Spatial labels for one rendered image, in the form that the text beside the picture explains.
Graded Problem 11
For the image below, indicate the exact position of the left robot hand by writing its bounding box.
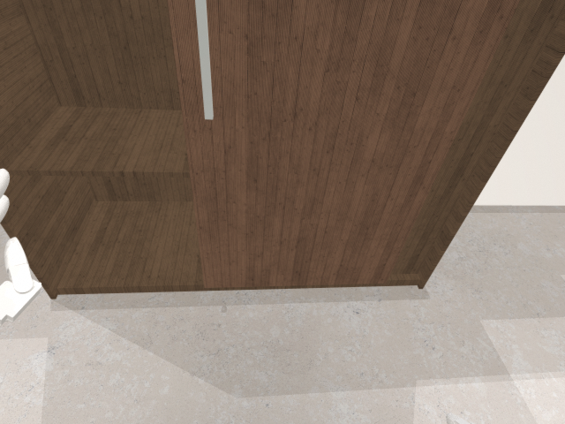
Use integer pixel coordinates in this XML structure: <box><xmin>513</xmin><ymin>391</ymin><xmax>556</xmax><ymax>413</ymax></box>
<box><xmin>0</xmin><ymin>169</ymin><xmax>41</xmax><ymax>327</ymax></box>

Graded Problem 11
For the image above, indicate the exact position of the wardrobe door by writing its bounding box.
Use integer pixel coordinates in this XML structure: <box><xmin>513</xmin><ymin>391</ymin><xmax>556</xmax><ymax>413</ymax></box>
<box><xmin>167</xmin><ymin>0</ymin><xmax>520</xmax><ymax>288</ymax></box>
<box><xmin>390</xmin><ymin>0</ymin><xmax>565</xmax><ymax>275</ymax></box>

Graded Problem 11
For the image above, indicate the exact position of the handle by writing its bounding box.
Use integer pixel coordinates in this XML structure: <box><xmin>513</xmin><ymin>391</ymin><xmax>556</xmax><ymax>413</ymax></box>
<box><xmin>195</xmin><ymin>0</ymin><xmax>214</xmax><ymax>120</ymax></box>

